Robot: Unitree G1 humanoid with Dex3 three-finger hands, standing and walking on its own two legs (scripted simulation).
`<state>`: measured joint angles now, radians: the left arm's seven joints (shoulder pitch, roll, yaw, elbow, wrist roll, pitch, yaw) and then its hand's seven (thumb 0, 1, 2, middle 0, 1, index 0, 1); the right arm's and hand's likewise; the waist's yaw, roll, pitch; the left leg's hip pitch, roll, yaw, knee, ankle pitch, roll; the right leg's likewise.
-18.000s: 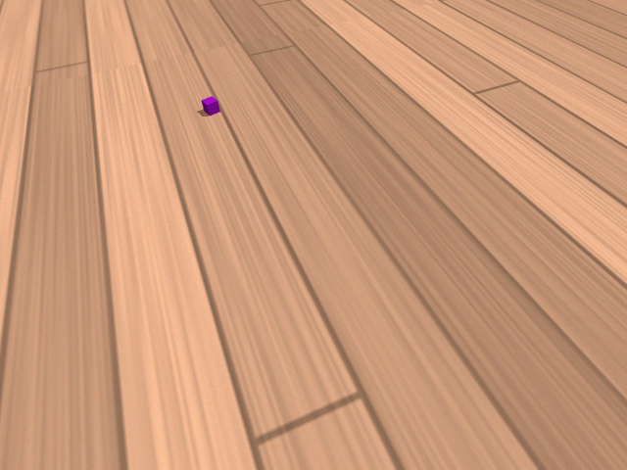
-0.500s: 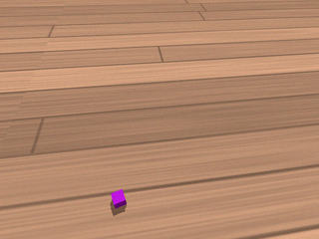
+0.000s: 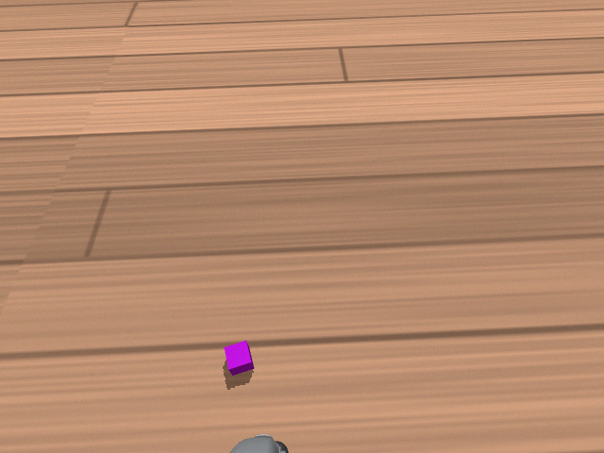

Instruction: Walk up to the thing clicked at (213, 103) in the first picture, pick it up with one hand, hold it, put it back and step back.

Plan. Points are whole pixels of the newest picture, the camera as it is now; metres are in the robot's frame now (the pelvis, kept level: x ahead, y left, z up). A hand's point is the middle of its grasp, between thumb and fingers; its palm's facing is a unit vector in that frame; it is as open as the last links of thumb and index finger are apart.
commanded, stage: walk up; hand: left
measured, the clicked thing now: (239, 358) +0.44 +0.25 -0.72
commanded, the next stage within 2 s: stand in 1.74 s
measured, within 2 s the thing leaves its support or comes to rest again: neither
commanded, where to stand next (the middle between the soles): +0.08 +0.00 m, yaw +0 degrees
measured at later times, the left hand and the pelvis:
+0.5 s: hand out of the picture +0.10 +0.25 -0.14, palm faces -0.03 -0.90 -0.44, open 7.4 cm; pelvis +0.01 -0.02 +0.00, yaw +1 degrees
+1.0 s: hand out of the picture +0.08 +0.23 -0.13, palm faces +0.03 -0.94 -0.34, open 7.4 cm; pelvis -0.01 -0.02 +0.02, yaw +2 degrees
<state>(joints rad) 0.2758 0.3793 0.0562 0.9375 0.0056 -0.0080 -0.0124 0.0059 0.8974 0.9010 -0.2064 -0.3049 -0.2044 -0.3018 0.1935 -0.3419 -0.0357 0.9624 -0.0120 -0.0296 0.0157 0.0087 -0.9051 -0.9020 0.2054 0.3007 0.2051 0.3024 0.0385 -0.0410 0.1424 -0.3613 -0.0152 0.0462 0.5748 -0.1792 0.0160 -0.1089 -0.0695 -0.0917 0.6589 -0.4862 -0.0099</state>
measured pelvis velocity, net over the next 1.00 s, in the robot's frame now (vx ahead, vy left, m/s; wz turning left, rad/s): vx -0.01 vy -0.02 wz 0.03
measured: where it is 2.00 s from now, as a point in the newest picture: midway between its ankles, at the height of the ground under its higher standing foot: outside the picture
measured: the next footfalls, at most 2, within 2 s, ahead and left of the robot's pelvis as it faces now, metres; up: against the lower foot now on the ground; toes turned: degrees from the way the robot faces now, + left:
right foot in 0.24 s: +0.06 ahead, -0.16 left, +0.00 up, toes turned +1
left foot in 0.54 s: +0.02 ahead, +0.11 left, +0.00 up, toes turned +1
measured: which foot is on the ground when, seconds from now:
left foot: down 0.00-0.28, up 0.30-0.52, down 0.54-1.00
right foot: down 0.00-0.00, up 0.02-0.22, down 0.24-1.00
